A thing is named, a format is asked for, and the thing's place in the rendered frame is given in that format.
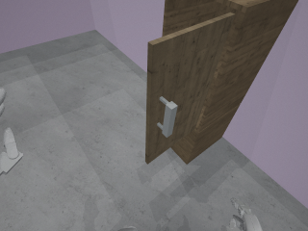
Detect left robot hand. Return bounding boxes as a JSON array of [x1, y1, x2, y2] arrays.
[[0, 88, 23, 175]]

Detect cupboard door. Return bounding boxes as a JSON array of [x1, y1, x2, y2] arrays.
[[145, 13, 235, 164]]

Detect right robot hand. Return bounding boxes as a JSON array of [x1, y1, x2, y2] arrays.
[[226, 197, 263, 231]]

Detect handle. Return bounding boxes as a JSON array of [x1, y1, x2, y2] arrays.
[[157, 96, 178, 137]]

